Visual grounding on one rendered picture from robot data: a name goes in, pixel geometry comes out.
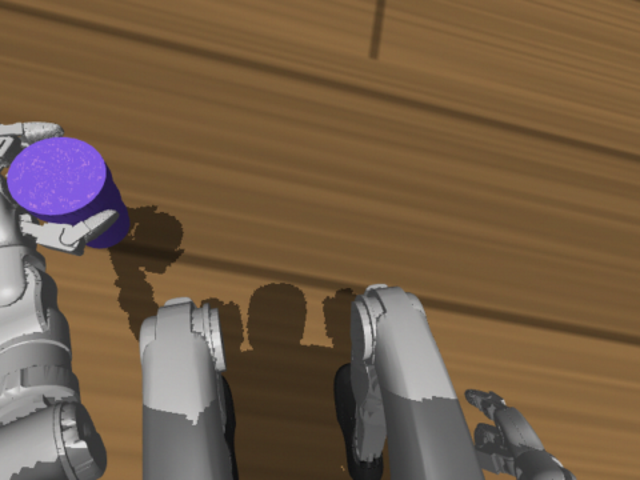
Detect right robot hand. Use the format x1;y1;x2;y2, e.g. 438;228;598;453
465;389;545;477

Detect cup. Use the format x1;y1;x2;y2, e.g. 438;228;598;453
7;137;130;249

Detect right robot foot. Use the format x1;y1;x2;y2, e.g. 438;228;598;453
334;363;383;480

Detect left robot foot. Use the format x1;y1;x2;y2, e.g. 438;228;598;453
222;376;239;480

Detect right robot arm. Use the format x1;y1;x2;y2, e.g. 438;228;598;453
514;450;577;480

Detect left robot hand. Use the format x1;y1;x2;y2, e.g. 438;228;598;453
0;122;119;256

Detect left robot arm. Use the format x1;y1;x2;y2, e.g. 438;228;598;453
0;244;107;480

